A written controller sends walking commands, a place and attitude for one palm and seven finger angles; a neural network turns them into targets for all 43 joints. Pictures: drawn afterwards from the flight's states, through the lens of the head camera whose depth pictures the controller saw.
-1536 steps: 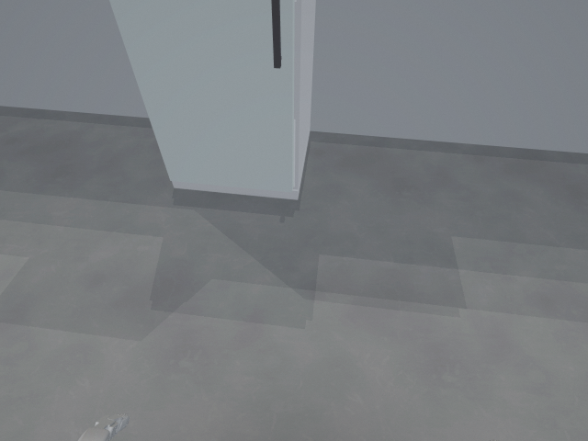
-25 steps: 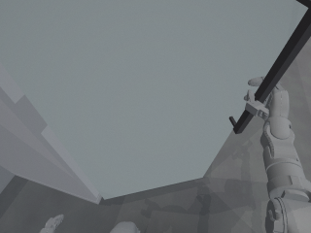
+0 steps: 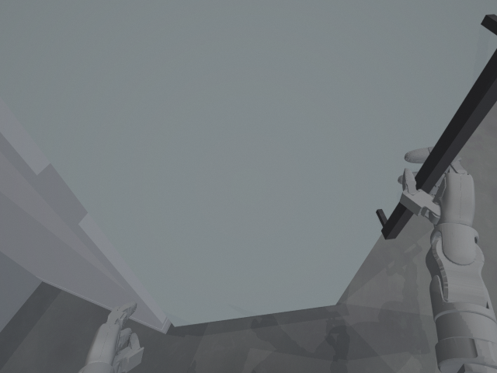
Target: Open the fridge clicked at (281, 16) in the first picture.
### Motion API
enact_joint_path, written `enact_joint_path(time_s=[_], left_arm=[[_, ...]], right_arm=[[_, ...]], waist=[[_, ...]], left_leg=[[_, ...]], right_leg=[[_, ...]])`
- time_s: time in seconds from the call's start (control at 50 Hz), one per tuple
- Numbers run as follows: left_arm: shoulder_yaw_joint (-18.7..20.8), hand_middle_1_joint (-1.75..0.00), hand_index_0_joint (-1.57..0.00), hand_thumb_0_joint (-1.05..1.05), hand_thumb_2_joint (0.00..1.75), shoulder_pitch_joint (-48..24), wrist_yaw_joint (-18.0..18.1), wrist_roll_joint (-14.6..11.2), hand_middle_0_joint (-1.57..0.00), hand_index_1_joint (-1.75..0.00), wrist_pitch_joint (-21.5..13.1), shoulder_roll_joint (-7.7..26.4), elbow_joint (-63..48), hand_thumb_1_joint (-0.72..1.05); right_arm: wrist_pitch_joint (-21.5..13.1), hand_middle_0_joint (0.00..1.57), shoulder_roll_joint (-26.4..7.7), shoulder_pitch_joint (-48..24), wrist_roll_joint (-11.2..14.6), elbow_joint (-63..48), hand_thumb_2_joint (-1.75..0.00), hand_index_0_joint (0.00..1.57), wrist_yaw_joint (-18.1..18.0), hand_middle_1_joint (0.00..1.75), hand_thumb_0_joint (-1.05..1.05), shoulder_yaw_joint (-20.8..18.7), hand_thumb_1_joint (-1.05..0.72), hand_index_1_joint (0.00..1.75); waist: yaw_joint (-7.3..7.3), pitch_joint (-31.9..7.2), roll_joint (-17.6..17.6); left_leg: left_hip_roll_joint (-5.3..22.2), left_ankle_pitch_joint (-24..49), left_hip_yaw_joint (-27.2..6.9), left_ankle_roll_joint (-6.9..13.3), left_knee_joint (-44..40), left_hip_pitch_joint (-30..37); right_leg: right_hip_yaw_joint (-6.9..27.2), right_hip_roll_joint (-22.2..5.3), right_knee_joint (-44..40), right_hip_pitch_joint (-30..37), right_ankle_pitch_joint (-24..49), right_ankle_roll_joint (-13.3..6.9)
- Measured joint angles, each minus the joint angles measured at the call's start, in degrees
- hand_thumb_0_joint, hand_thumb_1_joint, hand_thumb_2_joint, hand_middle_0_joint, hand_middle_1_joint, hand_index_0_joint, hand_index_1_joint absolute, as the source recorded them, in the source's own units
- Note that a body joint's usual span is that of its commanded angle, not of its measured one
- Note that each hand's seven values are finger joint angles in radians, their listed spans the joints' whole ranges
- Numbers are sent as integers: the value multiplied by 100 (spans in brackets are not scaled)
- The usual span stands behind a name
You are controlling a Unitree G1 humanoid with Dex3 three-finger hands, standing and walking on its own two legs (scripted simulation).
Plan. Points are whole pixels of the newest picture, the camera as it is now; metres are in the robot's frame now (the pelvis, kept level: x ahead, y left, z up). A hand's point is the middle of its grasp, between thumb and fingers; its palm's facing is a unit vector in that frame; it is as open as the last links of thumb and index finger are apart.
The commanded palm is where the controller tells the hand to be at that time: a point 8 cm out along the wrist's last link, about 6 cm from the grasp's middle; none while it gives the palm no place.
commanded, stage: stop walking and hold the door back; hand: right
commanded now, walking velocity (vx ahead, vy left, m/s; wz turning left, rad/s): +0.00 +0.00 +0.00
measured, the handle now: (426, 157) +0.42 -0.24 +0.14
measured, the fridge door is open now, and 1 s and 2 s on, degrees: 63 64 64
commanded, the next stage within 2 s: loosen the grip on the handle in 0.22 s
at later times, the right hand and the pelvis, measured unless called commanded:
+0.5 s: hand (417, 196) +0.37 -0.22 +0.10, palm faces +0.26 +0.96 -0.13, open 7.0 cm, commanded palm +0.33 -0.26 +0.11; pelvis -0.02 +0.01 +0.00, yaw -1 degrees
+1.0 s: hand (426, 202) +0.37 -0.24 +0.09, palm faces +0.27 +0.95 -0.18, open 14.2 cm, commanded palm +0.34 -0.30 +0.10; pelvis +0.00 +0.00 -0.01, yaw -1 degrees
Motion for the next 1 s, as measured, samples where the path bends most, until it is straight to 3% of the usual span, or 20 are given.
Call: enact_joint_path(time_s=[0.18, 0.32, 0.36, 0.4, 0.44, 0.48, 0.54, 0.64, 0.74, 0.88, 1.0], left_arm=[[-94, -30, -20, 1, 89, -51, 4, 13, -20, -30, 20, -160, 60, 91], [-139, -30, -20, 1, 89, 97, 37, -11, -20, -30, 79, -191, 263, 90], [-18, -30, -20, 1, 89, 161, -83, 51, -20, -30, 21, -254, 261, 90], [0, -30, -20, 1, 89, 252, -165, -2, -20, -30, -133, -288, 301, 90], [27, -30, -20, 1, 89, 348, -216, 3, -20, -30, -237, -217, 268, 90], [60, -30, -20, 1, 89, 414, -246, 21, -20, -30, -307, -84, 209, 90], [123, -30, -20, 1, 89, 525, -261, 21, -20, -30, -358, 86, 136, 90], [119, -30, -20, 1, 89, 640, -204, -16, -20, -30, -349, 196, 162, 91], [69, -30, -20, 1, 89, 637, -139, -47, -20, -30, -366, 174, 242, 91], [60, -30, -20, 1, 89, 569, -125, 0, -20, -30, -376, 87, 214, 91], [75, -30, -20, 1, 89, 494, -192, 0, -20, -30, -347, 24, 173, 91]], right_arm=[[-16, 46, 119, 4, 32, 34, -77, 43, -66, 140, -5, 255, -69, 140], [-64, 46, 114, -318, 17, 649, -78, 44, -93, 140, -6, 345, -69, 140], [-9, 46, 25, -604, -343, 894, -75, 44, 212, 140, -8, 134, -66, 140], [193, 46, -47, -878, -288, 1196, -73, 45, 432, 140, -9, -75, -61, 140], [256, 46, -12, -866, -67, 1248, -72, 45, 499, 140, -8, -338, -57, 140], [226, 42, -14, -747, 29, 1287, -69, 43, 398, 136, -6, -421, -50, 140], [-15, 41, -56, -639, -91, 1332, -61, 39, 187, 134, -4, -339, -33, 138], [-410, 41, -181, -573, -100, 1289, -42, 38, 142, 135, -1, -221, 7, 137], [-427, 39, -275, -615, 19, 1318, -29, 37, 260, 132, -1, -199, 35, 133], [-441, 33, -301, -293, 168, 921, -22, 32, 325, 123, -1, -344, 50, 124], [-320, 29, -118, 8, 236, 462, -20, 31, 401, 118, -1, -189, 53, 121]], waist=[[-244, -12, -178], [-262, -74, -271], [-290, -50, -165], [-165, -224, 16], [-80, -336, 37], [12, -423, -44], [87, -492, -119], [38, -462, -66], [-3, -417, -29], [-38, -515, -118], [-156, -663, -199]], left_leg=[[-24, 143, 16, -13, -183, 16], [-7, 228, 52, -11, -285, 40], [3, 255, 21, 11, -236, -45], [82, 210, 78, 49, -63, -267], [88, 176, 98, 67, 28, -349], [59, 147, 75, 73, 123, -413], [64, 49, 64, 69, 365, -594], [56, -60, 58, 87, 637, -851], [18, -96, 106, 109, 688, -982], [3, -206, 117, 82, 693, -1044], [51, -353, 137, 28, 734, -1016]], right_leg=[[15, -22, -45, -53, 83, -1], [50, 0, -147, -46, 186, -3], [15, 12, -196, -69, 241, -6], [70, 89, -242, -226, 355, 20], [92, 90, -178, -301, 359, 44], [70, 56, -33, -374, 282, 40], [61, 50, 203, -548, 173, 17], [92, 54, 445, -789, 69, -6], [183, 40, 572, -970, 16, 12], [200, 23, 680, -1084, -141, 23], [224, 71, 769, -1095, -303, -17]])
